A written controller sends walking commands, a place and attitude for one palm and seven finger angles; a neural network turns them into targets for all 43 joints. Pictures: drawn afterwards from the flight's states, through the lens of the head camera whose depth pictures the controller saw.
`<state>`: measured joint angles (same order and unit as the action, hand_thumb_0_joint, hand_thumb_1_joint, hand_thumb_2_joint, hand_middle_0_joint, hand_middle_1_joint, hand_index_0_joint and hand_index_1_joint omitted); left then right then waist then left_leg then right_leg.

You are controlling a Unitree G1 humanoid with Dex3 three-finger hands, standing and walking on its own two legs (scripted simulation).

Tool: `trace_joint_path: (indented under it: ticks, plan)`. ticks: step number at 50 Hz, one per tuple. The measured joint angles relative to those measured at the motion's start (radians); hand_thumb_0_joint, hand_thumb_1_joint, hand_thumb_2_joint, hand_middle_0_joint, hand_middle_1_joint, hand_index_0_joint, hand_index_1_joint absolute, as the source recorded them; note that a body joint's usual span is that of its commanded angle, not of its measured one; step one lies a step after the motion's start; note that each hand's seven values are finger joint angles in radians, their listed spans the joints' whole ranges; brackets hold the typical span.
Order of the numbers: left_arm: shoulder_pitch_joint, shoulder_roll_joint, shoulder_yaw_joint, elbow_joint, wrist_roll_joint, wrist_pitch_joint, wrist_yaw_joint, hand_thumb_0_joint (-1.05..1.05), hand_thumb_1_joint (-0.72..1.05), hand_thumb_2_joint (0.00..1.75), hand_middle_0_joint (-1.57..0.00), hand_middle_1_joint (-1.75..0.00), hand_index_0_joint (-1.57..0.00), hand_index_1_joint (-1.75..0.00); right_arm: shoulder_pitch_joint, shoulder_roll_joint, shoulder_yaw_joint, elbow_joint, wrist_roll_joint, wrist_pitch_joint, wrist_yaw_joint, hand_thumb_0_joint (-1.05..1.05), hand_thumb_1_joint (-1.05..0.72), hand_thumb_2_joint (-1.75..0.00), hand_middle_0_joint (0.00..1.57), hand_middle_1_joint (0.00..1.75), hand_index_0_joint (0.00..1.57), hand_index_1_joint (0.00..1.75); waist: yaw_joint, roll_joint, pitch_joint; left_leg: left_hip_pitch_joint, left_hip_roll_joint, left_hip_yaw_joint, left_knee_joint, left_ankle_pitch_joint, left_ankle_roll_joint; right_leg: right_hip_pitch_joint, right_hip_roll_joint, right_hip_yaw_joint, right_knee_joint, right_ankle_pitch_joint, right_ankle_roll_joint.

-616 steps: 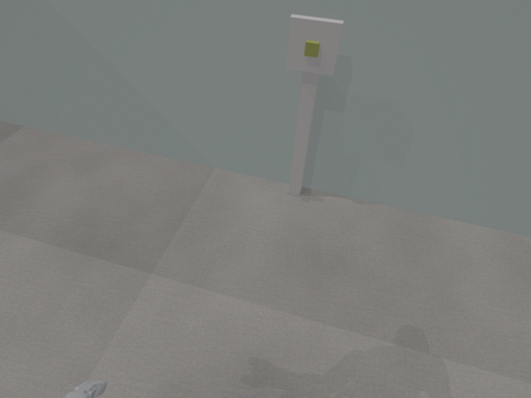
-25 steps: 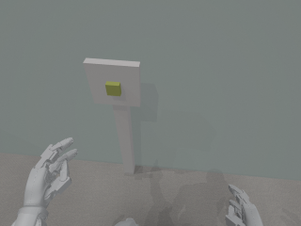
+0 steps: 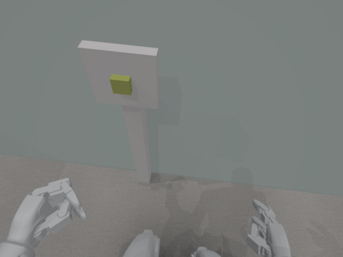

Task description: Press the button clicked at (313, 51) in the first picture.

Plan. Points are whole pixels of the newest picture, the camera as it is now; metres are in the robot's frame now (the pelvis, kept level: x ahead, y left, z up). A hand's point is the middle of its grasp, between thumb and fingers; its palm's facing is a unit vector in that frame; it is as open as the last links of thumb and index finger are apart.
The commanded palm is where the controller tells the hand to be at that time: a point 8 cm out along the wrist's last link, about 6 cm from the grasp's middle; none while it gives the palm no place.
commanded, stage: raise the hand and make a fist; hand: left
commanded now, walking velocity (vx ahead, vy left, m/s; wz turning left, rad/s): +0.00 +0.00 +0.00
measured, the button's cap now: (121, 84) +0.50 +0.18 +0.10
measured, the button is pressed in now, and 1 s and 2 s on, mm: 0 0 0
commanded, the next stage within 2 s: aim a knuckle at the button in 1.22 s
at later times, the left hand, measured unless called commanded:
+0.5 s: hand (55, 207) +0.20 +0.23 +0.07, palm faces +0.00 -1.00 -0.07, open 3.1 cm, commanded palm +0.17 +0.29 +0.08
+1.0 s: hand (64, 189) +0.22 +0.22 +0.09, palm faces -0.03 -1.00 -0.06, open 3.1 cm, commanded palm +0.20 +0.28 +0.09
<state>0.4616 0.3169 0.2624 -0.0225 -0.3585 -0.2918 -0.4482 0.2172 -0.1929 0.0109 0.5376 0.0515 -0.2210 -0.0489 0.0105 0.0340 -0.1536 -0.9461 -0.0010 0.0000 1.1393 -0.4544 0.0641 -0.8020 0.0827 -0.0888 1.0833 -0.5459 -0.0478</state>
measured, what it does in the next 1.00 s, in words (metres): stands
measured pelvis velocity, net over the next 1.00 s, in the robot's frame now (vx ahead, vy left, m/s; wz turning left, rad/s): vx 0.00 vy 0.01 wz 0.02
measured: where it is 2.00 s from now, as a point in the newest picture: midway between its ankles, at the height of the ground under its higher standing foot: outside the picture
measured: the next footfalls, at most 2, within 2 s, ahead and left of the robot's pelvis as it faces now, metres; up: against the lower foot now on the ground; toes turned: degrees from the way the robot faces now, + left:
none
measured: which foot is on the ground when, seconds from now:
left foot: down 0.00-1.00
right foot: down 0.00-1.00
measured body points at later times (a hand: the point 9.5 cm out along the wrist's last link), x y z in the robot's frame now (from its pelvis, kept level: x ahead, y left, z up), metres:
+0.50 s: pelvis +0.00 +0.02 +0.01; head +0.03 +0.04 +0.46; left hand +0.19 +0.29 +0.08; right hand +0.19 -0.20 -0.04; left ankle +0.05 +0.08 -0.65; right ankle -0.01 -0.10 -0.65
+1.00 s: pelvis +0.00 +0.01 +0.03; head +0.03 +0.03 +0.48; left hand +0.22 +0.27 +0.10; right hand +0.17 -0.22 -0.03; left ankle +0.05 +0.08 -0.65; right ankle -0.01 -0.10 -0.65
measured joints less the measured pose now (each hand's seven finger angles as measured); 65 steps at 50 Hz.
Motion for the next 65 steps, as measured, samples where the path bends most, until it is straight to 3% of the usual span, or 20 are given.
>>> trace_joint_path:
  ticks: [4,7,13,22,29,36,44,52,65]
  plan:
    - [0.052,-0.023,0.028,-0.060,-0.009,-0.059,0.066,0.02,0.90,0.90,-1.14,-1.33,-1.14,-1.33,0.036,-0.004,-0.021,0.006,-0.008,0.007,0.007,0.01,-0.90,-0.90,0.21,0.30,0.21,0.30,-0.004,-0.011,-0.017,0.037,-0.005,0.009,-0.030,-0.002,0.004,0.036,-0.004,0.011,-0.031,0.001,0.004]
    - [0.056,-0.030,0.029,-0.051,0.001,-0.093,0.080,0.01,0.90,0.90,-1.20,-1.39,-1.20,-1.40,0.039,-0.026,-0.028,0.006,-0.010,0.018,0.014,0.01,-0.90,-0.90,0.21,0.30,0.21,0.30,-0.006,-0.005,-0.021,0.033,-0.012,0.006,-0.021,-0.006,0.010,0.036,-0.010,0.007,-0.024,-0.006,0.008]
    - [0.043,-0.024,-0.036,-0.032,0.028,-0.061,0.057,0.01,0.90,0.90,-1.27,-1.47,-1.27,-1.47,0.023,-0.052,-0.023,-0.018,-0.006,0.025,0.011,0.01,-0.91,-0.90,0.21,0.30,0.21,0.30,-0.006,-0.002,-0.006,0.021,-0.017,0.004,-0.006,-0.005,0.019,0.028,-0.015,0.002,-0.012,-0.006,0.016]
    - [0.009,-0.014,-0.034,-0.095,0.045,-0.071,0.142,0.02,0.90,0.90,-1.29,-1.49,-1.30,-1.50,0.022,-0.030,0.010,-0.053,-0.005,0.052,0.010,0.01,-0.91,-0.90,0.21,0.30,0.21,0.30,-0.012,0.000,-0.002,0.079,-0.023,0.005,-0.057,0.023,0.022,0.087,-0.021,0.006,-0.065,0.025,0.024]
    - [-0.032,-0.009,-0.066,-0.024,0.060,0.017,0.129,0.01,0.90,0.90,-1.30,-1.50,-1.30,-1.50,0.043,-0.041,0.043,-0.074,-0.001,0.057,0.003,0.01,-0.90,-0.90,0.21,0.30,0.21,0.30,-0.016,0.008,0.011,0.112,-0.028,0.009,-0.093,0.043,0.027,0.116,-0.026,0.011,-0.095,0.044,0.028]
    - [-0.055,-0.003,-0.052,-0.063,0.055,-0.035,0.155,0.02,0.90,0.90,-1.30,-1.50,-1.30,-1.50,0.067,-0.050,0.043,-0.054,-0.007,0.054,0.004,0.01,-0.90,-0.90,0.21,0.30,0.21,0.30,-0.020,-0.002,0.021,0.145,-0.028,0.011,-0.115,0.048,0.024,0.147,-0.026,0.015,-0.116,0.049,0.026]
    - [-0.097,0.000,-0.055,0.000,0.054,0.033,0.134,0.01,0.90,0.90,-1.30,-1.50,-1.30,-1.50,0.078,-0.063,0.036,-0.042,0.001,0.059,-0.001,0.01,-0.90,-0.90,0.21,0.30,0.21,0.30,-0.028,0.005,0.019,0.177,-0.027,0.009,-0.145,0.054,0.022,0.179,-0.023,0.016,-0.148,0.058,0.023]
    - [-0.095,-0.006,-0.052,-0.005,0.052,-0.011,0.150,0.02,0.90,0.90,-1.30,-1.50,-1.30,-1.50,0.072,-0.061,0.031,-0.046,-0.004,0.056,0.004,0.01,-0.90,-0.90,0.21,0.30,0.21,0.30,-0.028,-0.003,0.023,0.193,-0.024,0.010,-0.159,0.052,0.015,0.192,-0.020,0.019,-0.159,0.056,0.016]
    - [-0.098,-0.012,-0.057,0.009,0.044,-0.018,0.126,0.02,0.90,0.90,-1.30,-1.50,-1.30,-1.50,0.056,-0.059,0.034,-0.047,-0.006,0.067,0.006,0.01,-0.90,-0.90,0.21,0.30,0.21,0.30,-0.017,0.000,0.020,0.183,-0.020,0.001,-0.144,0.037,0.005,0.185,-0.014,0.010,-0.149,0.041,0.006]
